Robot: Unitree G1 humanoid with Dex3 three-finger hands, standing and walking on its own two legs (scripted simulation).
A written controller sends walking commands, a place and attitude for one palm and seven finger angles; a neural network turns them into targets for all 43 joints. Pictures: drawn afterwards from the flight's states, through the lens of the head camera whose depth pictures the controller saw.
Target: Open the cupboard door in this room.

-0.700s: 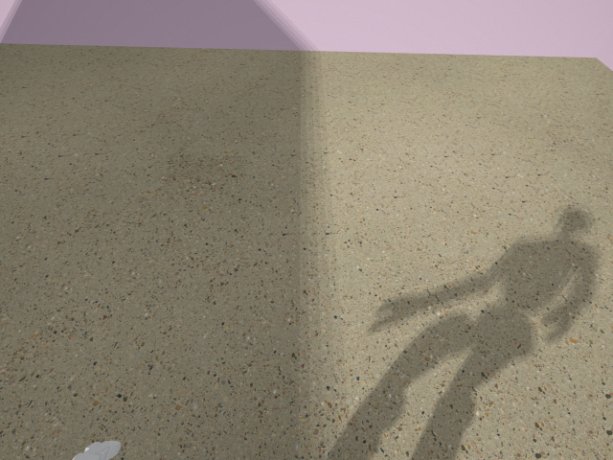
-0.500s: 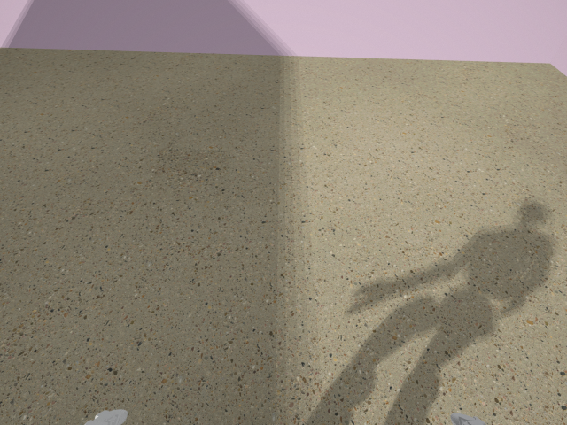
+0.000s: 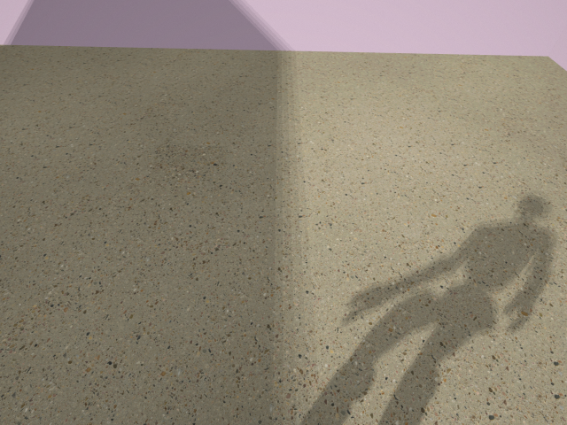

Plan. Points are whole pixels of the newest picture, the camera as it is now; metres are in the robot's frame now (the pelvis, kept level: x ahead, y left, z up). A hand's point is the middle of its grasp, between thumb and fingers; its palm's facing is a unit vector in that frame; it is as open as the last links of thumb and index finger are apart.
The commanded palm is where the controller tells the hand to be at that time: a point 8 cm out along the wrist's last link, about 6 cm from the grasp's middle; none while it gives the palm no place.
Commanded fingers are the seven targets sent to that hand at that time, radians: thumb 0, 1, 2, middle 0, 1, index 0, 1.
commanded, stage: stand and wait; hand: left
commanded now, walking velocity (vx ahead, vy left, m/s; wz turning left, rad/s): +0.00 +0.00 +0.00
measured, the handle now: out of the picture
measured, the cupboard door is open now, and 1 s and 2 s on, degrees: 0 0 0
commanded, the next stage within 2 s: turn or walk to find it in 0.20 s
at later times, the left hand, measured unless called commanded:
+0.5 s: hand out of the picture +0.06 +0.22 -0.17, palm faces +0.03 -0.96 -0.29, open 7.4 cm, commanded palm none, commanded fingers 0.00 0.90 0.90 -0.20 -0.30 -0.20 -0.30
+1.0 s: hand out of the picture -0.04 +0.18 -0.16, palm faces +0.29 -0.91 -0.28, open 7.4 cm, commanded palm none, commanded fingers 0.00 0.90 0.90 -0.20 -0.30 -0.20 -0.30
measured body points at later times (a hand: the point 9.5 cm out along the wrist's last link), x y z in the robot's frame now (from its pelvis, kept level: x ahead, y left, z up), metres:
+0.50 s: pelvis -0.01 +0.00 -0.01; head +0.00 +0.01 +0.44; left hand +0.06 +0.27 -0.15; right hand +0.06 -0.27 -0.15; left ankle +0.00 +0.12 -0.74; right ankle +0.00 -0.13 -0.74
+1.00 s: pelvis -0.04 -0.03 -0.01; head -0.02 -0.04 +0.44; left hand -0.06 +0.23 -0.14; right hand +0.08 -0.27 -0.16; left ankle -0.08 +0.10 -0.66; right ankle -0.03 -0.13 -0.74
